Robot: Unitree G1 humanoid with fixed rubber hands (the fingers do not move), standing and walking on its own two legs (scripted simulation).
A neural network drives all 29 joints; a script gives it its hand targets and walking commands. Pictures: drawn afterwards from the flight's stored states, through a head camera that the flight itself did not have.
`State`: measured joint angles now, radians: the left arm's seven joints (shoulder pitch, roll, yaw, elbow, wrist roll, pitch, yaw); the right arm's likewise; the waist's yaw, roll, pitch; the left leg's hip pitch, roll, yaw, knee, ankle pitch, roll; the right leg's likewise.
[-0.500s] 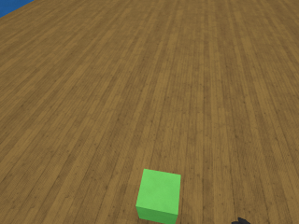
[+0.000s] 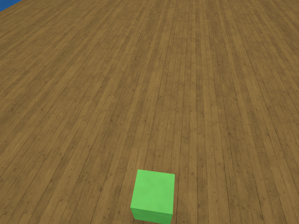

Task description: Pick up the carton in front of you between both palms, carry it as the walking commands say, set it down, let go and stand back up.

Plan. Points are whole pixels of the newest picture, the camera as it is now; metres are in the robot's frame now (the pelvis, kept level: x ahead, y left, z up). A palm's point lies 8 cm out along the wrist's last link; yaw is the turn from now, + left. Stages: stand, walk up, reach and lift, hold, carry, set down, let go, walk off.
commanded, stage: stand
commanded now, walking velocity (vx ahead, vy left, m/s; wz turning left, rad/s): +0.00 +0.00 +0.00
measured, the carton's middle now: (154, 197) +0.39 +0.00 -0.64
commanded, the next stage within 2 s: none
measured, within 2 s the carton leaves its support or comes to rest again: neither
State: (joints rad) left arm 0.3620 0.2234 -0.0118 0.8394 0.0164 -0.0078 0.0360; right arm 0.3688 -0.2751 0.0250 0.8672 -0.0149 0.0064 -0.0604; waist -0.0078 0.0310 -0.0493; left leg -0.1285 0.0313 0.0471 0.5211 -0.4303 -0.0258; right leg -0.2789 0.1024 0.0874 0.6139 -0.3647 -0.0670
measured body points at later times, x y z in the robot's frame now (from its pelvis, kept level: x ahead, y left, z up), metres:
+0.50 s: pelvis -0.02 +0.01 +0.01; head -0.02 -0.01 +0.46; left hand -0.04 +0.24 -0.14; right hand -0.07 -0.23 -0.15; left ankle -0.10 +0.13 -0.73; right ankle -0.03 -0.08 -0.73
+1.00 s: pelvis -0.04 +0.03 +0.01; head -0.04 +0.02 +0.46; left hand -0.07 +0.24 -0.15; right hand -0.11 -0.19 -0.15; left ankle -0.10 +0.13 -0.73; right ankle -0.03 -0.08 -0.73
